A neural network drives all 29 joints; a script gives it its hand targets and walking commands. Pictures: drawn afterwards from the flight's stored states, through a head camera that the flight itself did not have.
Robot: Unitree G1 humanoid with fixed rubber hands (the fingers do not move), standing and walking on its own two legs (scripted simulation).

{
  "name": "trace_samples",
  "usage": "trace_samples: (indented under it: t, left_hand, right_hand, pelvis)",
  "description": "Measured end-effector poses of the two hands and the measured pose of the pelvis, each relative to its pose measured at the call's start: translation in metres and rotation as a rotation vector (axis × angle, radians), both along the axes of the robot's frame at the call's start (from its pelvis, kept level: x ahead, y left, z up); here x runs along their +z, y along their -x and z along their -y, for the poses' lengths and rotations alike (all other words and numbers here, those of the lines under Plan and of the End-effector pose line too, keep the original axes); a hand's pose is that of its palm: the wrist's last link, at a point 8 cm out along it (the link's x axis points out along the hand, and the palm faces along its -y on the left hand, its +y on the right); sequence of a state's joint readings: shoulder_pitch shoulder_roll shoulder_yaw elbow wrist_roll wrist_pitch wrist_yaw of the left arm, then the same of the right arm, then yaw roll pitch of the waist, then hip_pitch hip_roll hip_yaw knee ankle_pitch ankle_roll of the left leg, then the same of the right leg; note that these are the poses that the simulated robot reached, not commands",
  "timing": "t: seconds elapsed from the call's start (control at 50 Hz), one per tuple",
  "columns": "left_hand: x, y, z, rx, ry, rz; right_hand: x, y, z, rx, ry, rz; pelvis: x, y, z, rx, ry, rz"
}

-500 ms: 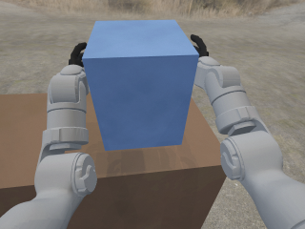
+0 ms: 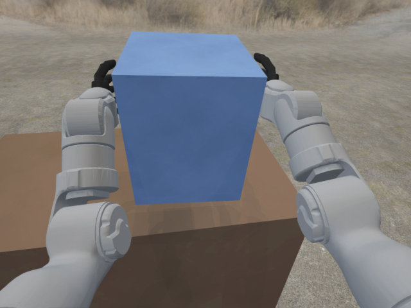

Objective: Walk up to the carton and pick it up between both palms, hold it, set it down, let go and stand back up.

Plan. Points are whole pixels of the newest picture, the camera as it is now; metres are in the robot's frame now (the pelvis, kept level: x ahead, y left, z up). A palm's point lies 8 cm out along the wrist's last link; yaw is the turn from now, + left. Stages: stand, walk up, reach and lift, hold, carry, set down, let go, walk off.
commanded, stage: hold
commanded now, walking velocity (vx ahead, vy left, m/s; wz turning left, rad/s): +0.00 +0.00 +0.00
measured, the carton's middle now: (187, 117) +0.38 +0.01 +0.25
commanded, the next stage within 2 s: none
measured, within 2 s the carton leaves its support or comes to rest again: neither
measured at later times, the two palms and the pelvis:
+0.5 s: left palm (110, 95) +0.39 +0.14 +0.30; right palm (268, 89) +0.39 -0.15 +0.31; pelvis +0.02 +0.00 +0.00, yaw +0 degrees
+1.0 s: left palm (101, 100) +0.38 +0.16 +0.29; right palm (259, 85) +0.39 -0.13 +0.31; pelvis +0.01 +0.00 +0.00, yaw +0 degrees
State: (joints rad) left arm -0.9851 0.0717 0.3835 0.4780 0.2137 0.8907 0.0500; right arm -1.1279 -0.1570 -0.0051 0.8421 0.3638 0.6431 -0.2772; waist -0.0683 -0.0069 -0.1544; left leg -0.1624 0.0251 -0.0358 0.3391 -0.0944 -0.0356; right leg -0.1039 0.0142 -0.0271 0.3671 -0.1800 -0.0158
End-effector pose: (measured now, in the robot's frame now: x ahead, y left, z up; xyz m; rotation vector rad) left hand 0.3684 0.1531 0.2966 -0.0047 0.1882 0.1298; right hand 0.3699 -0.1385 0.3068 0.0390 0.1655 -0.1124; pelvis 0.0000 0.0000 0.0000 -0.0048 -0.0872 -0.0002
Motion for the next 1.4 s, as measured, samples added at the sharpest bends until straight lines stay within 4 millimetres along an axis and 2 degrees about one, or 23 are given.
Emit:
trace_samples:
  t: [0.14, 0.32, 0.42, 0.56, 0.72, 0.84, 0.96, 1.16, 1.28, 1.4]
  left_hand:
    - [-0.005, -0.014, -0.005, 0.001, 0.028, 0.019]
    - [-0.011, -0.031, -0.001, -0.004, -0.003, 0.014]
    - [-0.002, -0.024, 0.003, 0.000, -0.048, 0.044]
    - [0.003, -0.010, 0.010, -0.012, -0.072, 0.029]
    - [0.005, 0.005, 0.000, -0.005, -0.027, 0.033]
    - [-0.005, 0.000, -0.006, -0.002, 0.019, 0.002]
    - [-0.006, -0.011, -0.010, 0.007, 0.033, 0.026]
    - [-0.007, -0.029, 0.000, -0.004, -0.012, 0.030]
    - [-0.001, -0.022, 0.006, -0.008, -0.051, 0.038]
    - [0.003, -0.010, 0.010, -0.016, -0.069, 0.028]
  right_hand:
    - [0.010, -0.014, -0.006, -0.005, 0.019, 0.017]
    - [0.004, -0.031, -0.002, -0.005, -0.006, 0.014]
    - [0.002, -0.026, 0.003, 0.004, -0.047, 0.045]
    - [-0.002, -0.011, 0.010, 0.000, -0.065, 0.031]
    - [0.004, 0.004, 0.001, 0.004, -0.043, 0.030]
    - [0.003, -0.001, -0.007, -0.001, 0.017, -0.004]
    - [0.008, -0.012, -0.011, 0.002, 0.023, 0.019]
    - [0.003, -0.028, -0.001, -0.004, -0.003, 0.026]
    - [0.000, -0.023, 0.006, -0.001, -0.042, 0.034]
    - [-0.002, -0.009, 0.010, -0.004, -0.053, 0.024]
  pelvis:
    - [0.000, -0.008, 0.001, 0.000, -0.001, -0.011]
    - [0.001, -0.023, 0.003, 0.001, -0.005, -0.031]
    - [0.001, -0.024, 0.003, 0.001, -0.004, -0.032]
    - [0.001, -0.015, 0.003, 0.000, -0.003, -0.020]
    - [0.000, -0.003, 0.000, 0.000, 0.000, -0.004]
    - [0.000, -0.001, 0.000, 0.000, 0.001, -0.001]
    - [0.000, -0.008, 0.000, 0.000, -0.001, -0.011]
    - [0.001, -0.022, 0.003, 0.000, -0.004, -0.031]
    - [0.001, -0.022, 0.003, 0.000, -0.004, -0.031]
    - [0.001, -0.014, 0.002, 0.000, -0.003, -0.020]
